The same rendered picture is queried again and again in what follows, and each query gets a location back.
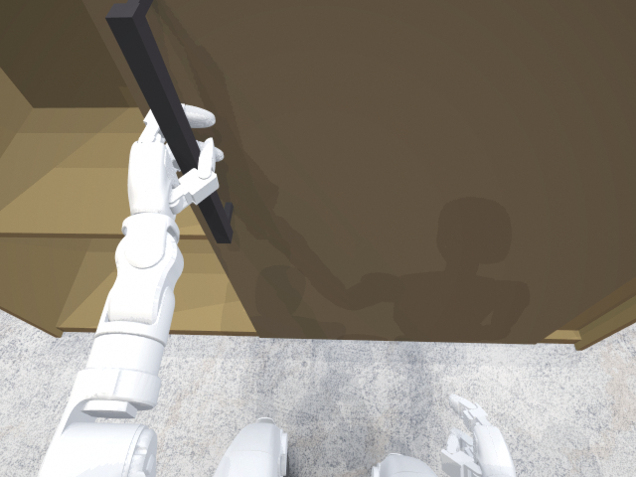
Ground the left robot upper arm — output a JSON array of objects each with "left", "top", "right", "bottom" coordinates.
[{"left": 43, "top": 422, "right": 157, "bottom": 477}]

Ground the robot right thigh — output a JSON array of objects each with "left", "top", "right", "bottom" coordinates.
[{"left": 371, "top": 455, "right": 437, "bottom": 477}]

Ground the robot left thigh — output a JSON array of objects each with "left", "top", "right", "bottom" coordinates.
[{"left": 213, "top": 422, "right": 287, "bottom": 477}]

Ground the robot right hand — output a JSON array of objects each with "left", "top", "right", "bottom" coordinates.
[{"left": 441, "top": 395, "right": 517, "bottom": 477}]

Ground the robot left hand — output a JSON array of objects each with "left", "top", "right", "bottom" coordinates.
[{"left": 128, "top": 103, "right": 224, "bottom": 221}]

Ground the robot thigh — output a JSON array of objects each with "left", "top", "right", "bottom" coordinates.
[
  {"left": 213, "top": 422, "right": 287, "bottom": 477},
  {"left": 371, "top": 455, "right": 437, "bottom": 477}
]

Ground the wardrobe door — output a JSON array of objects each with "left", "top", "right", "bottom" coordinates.
[
  {"left": 82, "top": 0, "right": 636, "bottom": 345},
  {"left": 558, "top": 277, "right": 636, "bottom": 331}
]

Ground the handle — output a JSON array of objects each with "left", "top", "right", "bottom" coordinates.
[{"left": 105, "top": 0, "right": 234, "bottom": 243}]

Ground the robot left forearm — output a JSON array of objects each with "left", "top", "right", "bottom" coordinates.
[{"left": 37, "top": 213, "right": 184, "bottom": 477}]

